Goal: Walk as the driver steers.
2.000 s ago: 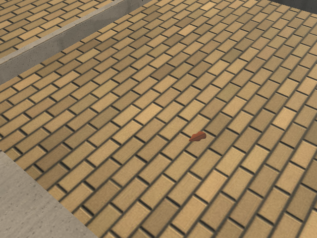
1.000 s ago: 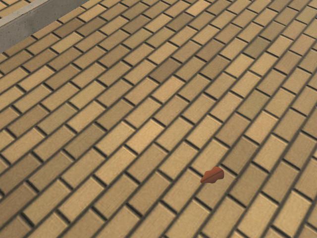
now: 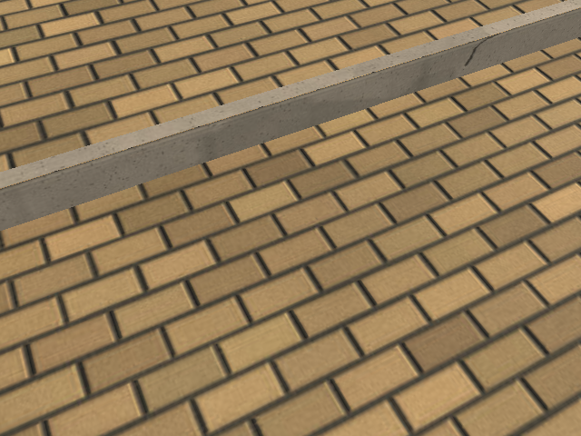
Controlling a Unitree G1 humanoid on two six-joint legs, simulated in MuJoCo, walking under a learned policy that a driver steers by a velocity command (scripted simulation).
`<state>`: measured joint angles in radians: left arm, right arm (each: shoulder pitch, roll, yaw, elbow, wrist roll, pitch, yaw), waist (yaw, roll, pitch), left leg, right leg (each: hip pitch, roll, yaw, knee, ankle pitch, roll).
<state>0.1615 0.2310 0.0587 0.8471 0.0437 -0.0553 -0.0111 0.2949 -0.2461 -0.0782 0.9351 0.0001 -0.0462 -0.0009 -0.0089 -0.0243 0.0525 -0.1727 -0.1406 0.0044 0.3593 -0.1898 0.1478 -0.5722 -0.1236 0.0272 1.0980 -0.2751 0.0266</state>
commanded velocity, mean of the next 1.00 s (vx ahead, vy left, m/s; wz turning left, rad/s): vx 0.50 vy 0.00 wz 0.23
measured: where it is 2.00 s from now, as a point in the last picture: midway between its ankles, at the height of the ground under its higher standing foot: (263, 244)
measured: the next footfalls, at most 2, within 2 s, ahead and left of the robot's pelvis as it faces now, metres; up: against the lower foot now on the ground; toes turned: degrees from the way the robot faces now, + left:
right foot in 0.32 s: +0.38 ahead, -0.11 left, +0.00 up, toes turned +10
left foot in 0.86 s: +0.58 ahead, +0.15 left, +0.00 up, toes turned +15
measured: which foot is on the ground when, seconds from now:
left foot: down 0.00-0.34, up 0.36-0.84, down 0.86-1.00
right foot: up 0.00-0.30, down 0.32-0.86, up 0.88-1.00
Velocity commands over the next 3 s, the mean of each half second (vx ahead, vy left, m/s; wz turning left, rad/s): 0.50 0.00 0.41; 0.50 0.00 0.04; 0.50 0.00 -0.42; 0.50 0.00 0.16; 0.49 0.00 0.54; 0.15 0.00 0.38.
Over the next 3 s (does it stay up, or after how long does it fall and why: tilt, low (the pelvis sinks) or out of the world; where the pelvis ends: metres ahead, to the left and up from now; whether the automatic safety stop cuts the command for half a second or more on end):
stays up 1.50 0.13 0.15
